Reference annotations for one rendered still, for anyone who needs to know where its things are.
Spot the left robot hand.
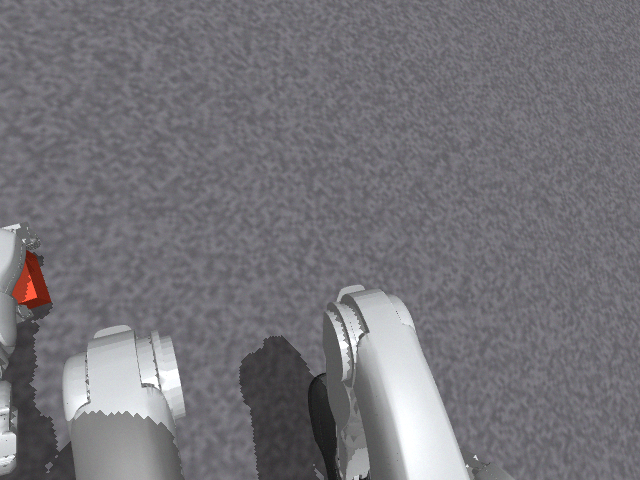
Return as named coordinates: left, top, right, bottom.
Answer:
left=0, top=221, right=41, bottom=323

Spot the cube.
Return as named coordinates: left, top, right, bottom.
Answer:
left=12, top=250, right=51, bottom=309

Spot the right robot foot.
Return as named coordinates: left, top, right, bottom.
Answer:
left=308, top=373, right=370, bottom=480

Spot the left robot arm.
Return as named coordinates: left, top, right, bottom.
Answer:
left=0, top=292, right=18, bottom=476

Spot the right robot hand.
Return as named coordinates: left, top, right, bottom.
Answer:
left=460, top=448, right=516, bottom=480

